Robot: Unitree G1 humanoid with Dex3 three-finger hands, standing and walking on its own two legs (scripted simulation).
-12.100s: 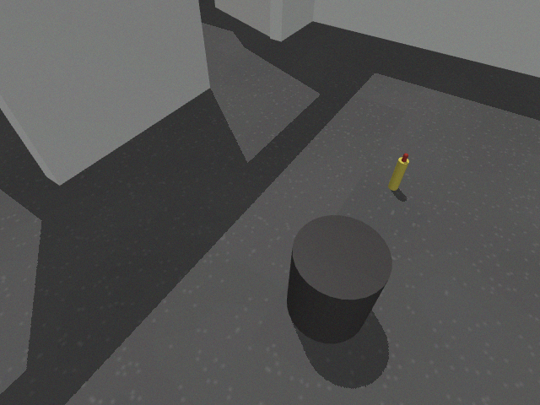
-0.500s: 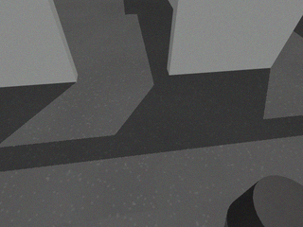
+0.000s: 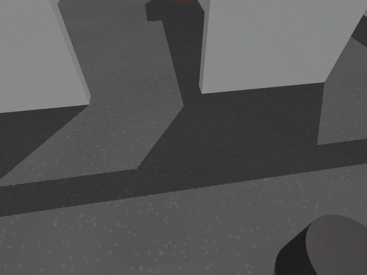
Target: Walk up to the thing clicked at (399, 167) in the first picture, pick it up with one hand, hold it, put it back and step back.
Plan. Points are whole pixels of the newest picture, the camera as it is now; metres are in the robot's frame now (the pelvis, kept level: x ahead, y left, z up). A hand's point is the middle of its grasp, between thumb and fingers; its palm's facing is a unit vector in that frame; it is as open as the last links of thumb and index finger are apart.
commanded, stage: stand
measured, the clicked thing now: out of the picture +0.43 -1.36 -0.67
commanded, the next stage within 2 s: walk up in 1.56 s
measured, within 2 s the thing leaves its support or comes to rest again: neither
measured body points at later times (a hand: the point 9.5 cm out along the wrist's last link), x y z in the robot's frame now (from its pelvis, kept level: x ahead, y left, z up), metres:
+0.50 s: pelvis +0.00 +0.00 +0.00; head +0.02 +0.00 +0.45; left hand +0.07 +0.30 -0.13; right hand +0.07 -0.30 -0.14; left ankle +0.02 +0.14 -0.75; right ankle -0.01 -0.12 -0.75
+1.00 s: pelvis +0.01 -0.01 +0.00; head +0.02 -0.01 +0.45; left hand +0.08 +0.30 -0.13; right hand +0.09 -0.31 -0.14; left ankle +0.02 +0.14 -0.75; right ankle -0.01 -0.12 -0.75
